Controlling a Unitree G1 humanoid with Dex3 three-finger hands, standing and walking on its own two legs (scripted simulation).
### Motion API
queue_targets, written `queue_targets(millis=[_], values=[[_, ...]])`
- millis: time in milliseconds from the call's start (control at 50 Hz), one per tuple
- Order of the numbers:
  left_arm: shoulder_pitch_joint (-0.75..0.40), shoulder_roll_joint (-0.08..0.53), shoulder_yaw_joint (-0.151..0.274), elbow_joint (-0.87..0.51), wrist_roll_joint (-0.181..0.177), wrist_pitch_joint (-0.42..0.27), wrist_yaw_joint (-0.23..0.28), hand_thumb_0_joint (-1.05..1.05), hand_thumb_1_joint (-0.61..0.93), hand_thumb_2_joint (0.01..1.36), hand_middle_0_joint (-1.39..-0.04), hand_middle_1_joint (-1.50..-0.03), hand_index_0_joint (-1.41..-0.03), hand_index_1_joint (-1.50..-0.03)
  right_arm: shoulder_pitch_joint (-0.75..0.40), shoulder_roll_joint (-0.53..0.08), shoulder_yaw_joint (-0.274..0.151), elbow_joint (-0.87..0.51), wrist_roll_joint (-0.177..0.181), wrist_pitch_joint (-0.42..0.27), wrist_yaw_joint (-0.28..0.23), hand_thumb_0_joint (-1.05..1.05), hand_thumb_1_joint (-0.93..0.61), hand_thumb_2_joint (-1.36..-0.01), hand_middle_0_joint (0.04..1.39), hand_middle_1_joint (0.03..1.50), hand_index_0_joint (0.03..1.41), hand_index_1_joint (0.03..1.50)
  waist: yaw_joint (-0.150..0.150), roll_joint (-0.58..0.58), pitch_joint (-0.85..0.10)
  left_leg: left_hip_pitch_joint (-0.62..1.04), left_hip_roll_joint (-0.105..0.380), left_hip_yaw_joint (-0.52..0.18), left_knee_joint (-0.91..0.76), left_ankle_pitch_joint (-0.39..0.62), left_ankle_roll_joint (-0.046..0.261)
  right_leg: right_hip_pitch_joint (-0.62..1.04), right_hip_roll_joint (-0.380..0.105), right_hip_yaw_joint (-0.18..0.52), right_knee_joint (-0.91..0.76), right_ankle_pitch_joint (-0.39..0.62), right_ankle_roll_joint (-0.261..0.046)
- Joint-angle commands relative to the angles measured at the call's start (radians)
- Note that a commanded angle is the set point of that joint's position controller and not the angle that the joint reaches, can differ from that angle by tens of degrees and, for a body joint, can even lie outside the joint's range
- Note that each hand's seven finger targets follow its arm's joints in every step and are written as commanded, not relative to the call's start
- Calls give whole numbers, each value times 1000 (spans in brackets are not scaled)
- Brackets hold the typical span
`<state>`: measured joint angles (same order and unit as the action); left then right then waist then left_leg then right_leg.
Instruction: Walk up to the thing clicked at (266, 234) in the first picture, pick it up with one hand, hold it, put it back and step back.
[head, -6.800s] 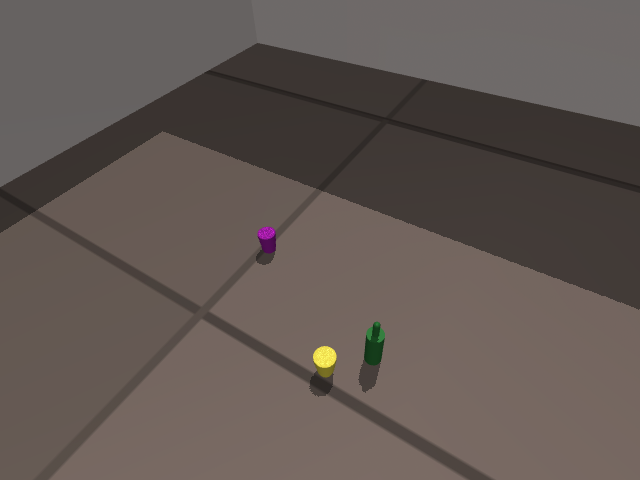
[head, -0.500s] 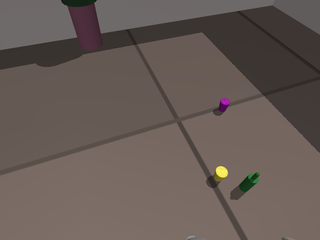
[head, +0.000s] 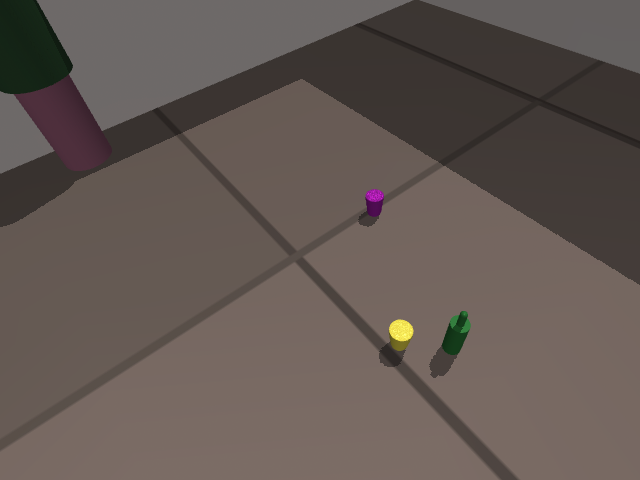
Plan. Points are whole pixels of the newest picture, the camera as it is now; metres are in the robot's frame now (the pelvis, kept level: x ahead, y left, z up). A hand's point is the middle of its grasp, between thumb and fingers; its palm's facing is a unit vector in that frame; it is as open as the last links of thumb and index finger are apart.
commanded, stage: walk up
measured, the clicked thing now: (374, 204) +1.27 -0.12 -0.71
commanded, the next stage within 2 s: stand in 0.98 s
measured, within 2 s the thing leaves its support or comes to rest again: neither
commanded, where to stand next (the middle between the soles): +0.07 +0.03 m, yaw -8 degrees
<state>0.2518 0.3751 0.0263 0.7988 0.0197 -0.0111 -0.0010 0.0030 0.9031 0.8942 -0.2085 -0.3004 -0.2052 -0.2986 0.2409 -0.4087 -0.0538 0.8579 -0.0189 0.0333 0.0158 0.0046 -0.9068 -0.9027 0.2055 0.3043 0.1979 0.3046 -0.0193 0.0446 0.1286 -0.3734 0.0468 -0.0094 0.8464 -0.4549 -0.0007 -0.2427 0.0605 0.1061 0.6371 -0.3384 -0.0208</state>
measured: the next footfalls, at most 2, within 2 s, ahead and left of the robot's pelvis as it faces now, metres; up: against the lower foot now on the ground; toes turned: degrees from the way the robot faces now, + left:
left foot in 0.06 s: +0.06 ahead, +0.14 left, +0.00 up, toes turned -7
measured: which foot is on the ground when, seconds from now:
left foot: up 0.00-0.04, down 0.06-1.00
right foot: down 0.00-1.00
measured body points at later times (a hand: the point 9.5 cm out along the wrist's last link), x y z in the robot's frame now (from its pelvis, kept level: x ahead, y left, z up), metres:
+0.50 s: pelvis +0.00 +0.00 +0.00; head +0.02 -0.03 +0.45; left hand +0.10 +0.30 -0.11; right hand +0.05 -0.33 -0.13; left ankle +0.02 +0.14 -0.72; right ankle +0.00 -0.12 -0.72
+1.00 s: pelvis +0.00 +0.01 +0.02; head +0.01 +0.01 +0.47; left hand +0.15 +0.30 -0.10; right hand +0.03 -0.30 -0.11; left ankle +0.02 +0.14 -0.72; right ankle +0.00 -0.12 -0.72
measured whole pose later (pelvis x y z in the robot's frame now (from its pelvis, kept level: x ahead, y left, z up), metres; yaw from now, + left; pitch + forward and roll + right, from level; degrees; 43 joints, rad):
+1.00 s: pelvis +0.00 +0.01 +0.02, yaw -10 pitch -3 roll +0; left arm 0.09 0.35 0.00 1.11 0.00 -0.02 0.00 0.00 0.91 0.89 -0.21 -0.30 -0.20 -0.30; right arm 0.09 -0.36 -0.01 1.10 0.00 0.01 0.02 0.00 -0.91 -0.90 0.21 0.30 0.20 0.30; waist -0.01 0.01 0.07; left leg -0.11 0.04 0.04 0.38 -0.22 -0.02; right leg -0.15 0.02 0.11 0.39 -0.19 0.02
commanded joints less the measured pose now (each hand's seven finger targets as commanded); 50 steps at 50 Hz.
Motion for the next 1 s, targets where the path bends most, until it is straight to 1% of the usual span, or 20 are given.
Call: queue_targets(millis=[0, 20, 40, 60, 80, 100, 160, 220, 260, 280, 300, 320, 340, 440, 480, 520, 540, 620, 720, 980], values=[[-35, 277, 80, -88, -10, -12, 21, 0, 900, 900, -200, -300, -200, -300, 34, -166, -65, -65, -4, -46, -21, 0, -900, -900, 200, 300, 200, 300, -11, -187, -115, 161, -45, 27, -177, 108, 27, -92, -219, 206, -72, 487, -166], [-64, 260, 73, -97, -16, -7, 21, 0, 900, 900, -200, -300, -200, -300, 71, -165, -69, -53, -5, -51, -23, 0, -900, -900, 200, 300, 200, 300, -38, -170, -117, 237, -46, 23, -291, 199, 40, -141, -195, 196, -30, 427, -136], [-56, 208, 61, -106, -22, -6, 23, 0, 900, 900, -200, -300, -200, -300, 96, -203, -77, -55, -18, -60, -27, 0, -900, -900, 200, 300, 200, 300, -45, -62, -142, 268, 64, -142, -426, 241, 71, -166, -130, 162, 67, 313, -70], [-39, 164, 47, -95, -33, -1, 23, 0, 900, 900, -200, -300, -200, -300, 44, -277, -89, -72, -20, -68, -26, 0, -900, -900, 200, 300, 200, 300, -19, 113, -113, 251, 247, -408, -533, 238, 150, -244, 33, 66, 215, 65, -8], [-17, 238, 67, -63, -23, 5, 38, 0, 900, 900, -200, -300, -200, -300, -2, -305, -94, -82, -6, -73, -19, 0, -900, -900, 200, 300, 200, 300, -17, 150, -127, 182, 390, -503, -530, 264, 274, -189, 22, 24, 364, -288, 3], [-6, 260, 72, -43, -17, 3, 37, 0, 900, 900, -200, -300, -200, -300, -11, -283, -92, -78, -7, -75, -16, 0, -900, -900, 200, 300, 200, 300, 5, 92, -93, 147, 377, -482, -520, 285, 293, -183, -2, 39, 425, -290, 5], [-4, 226, 74, -7, -26, -5, 17, 0, 900, 900, -200, -300, -200, -300, -44, -244, -71, -75, -10, -75, -22, 0, -900, -900, 200, 300, 200, 300, 17, 143, -52, 139, 236, -208, -461, 393, 203, -179, -31, -7, 321, -215, -4], [27, 202, 69, 22, -17, -18, 7, 0, 900, 900, -200, -300, -200, -300, -77, -233, -60, -86, -15, -59, -15, 0, -900, -900, 200, 300, 200, 300, 21, 176, -109, 146, 207, -132, -388, 431, 188, -49, -32, -102, 95, -137, 6], [59, 185, 68, 53, -8, -28, 11, 0, 900, 900, -200, -300, -200, -300, -82, -220, -50, -86, -5, -41, -11, 0, -900, -900, 200, 300, 200, 300, 40, 143, -147, 126, 173, -73, -276, 449, 147, 79, -6, -129, -158, 44, -5], [59, 204, 75, 59, -1, -36, 20, 0, 900, 900, -200, -300, -200, -300, -73, -180, -36, -83, 5, -34, -9, 0, -900, -900, 200, 300, 200, 300, 50, 85, -161, 82, 152, -52, -214, 413, 104, 149, -32, -67, -221, 123, -16], [39, 262, 85, 52, 13, -48, 27, 0, 900, 900, -200, -300, -200, -300, -74, -140, -24, -95, 15, -31, -8, 0, -900, -900, 200, 300, 200, 300, 36, -69, -160, -18, 80, -7, -98, 286, 50, 179, -155, 167, -242, 190, -57], [-21, 315, 84, 35, 7, -54, 28, 0, 900, 900, -200, -300, -200, -300, -81, -116, -19, -95, 17, -21, -11, 0, -900, -900, 200, 300, 200, 300, 19, -146, -114, -51, 6, 22, -60, -27, 10, 50, -355, 414, -303, 141, -172], [-49, 328, 82, 32, 6, -55, 26, 0, 900, 900, -200, -300, -200, -300, -99, -160, -37, -73, 10, -12, -18, 0, -900, -900, 200, 300, 200, 300, 25, -134, -85, 18, 24, -43, 45, -133, 15, -58, -395, 446, -281, 170, -249], [-72, 264, 61, 60, 1, -62, 28, 0, 900, 900, -200, -300, -200, -300, -67, -151, -26, -9, 19, -30, -15, 0, -900, -900, 200, 300, 200, 300, 12, -202, -130, 64, 14, -33, -135, -27, 29, 49, -266, 221, -182, 481, -158], [-104, 247, 54, 59, -9, -53, 25, 0, 900, 900, -200, -300, -200, -300, -45, -141, -26, 21, 15, -40, -13, 0, -900, -900, 200, 300, 200, 300, -10, -179, -163, 185, -4, -9, -326, 131, 27, 22, -225, 152, -123, 517, -119], [-101, 196, 38, 71, -28, -45, 23, 0, 900, 900, -200, -300, -200, -300, -70, -188, -37, 32, 2, -51, -17, 0, -900, -900, 200, 300, 200, 300, 8, -62, -180, 295, 102, -145, -430, 370, 69, -77, -152, 91, -96, 342, -33], [-83, 197, 37, 100, -34, -38, 23, 0, 900, 900, -200, -300, -200, -300, -141, -211, -37, 25, 10, -53, -11, 0, -900, -900, 200, 300, 200, 300, 36, -33, -158, 200, 149, -187, -437, 264, 111, -28, -87, 43, -111, 110, -17], [-127, 221, 37, 149, -20, -47, 16, 0, 900, 900, -200, -300, -200, -300, -161, -176, -12, 70, 15, -52, -4, 0, -900, -900, 200, 300, 200, 300, 25, -14, -110, 174, 74, -79, -444, 193, 57, 16, -139, 102, -209, 148, -39], [-147, 212, 27, 201, -23, -48, 15, 0, 900, 900, -200, -300, -200, -300, -176, -165, -2, 114, 21, -56, -5, 0, -900, -900, 200, 300, 200, 300, 27, -44, -136, 239, 77, -59, -466, 297, 53, 56, -141, 85, -246, 286, -27], [-216, 196, 15, 270, -14, -35, 13, 0, 900, 900, -200, -300, -200, -300, -191, -157, -6, 190, 11, -61, -10, 0, -900, -900, 200, 300, 200, 300, 12, -67, -151, 267, 87, -64, -574, 300, 28, 106, -155, 55, -323, 294, 8]])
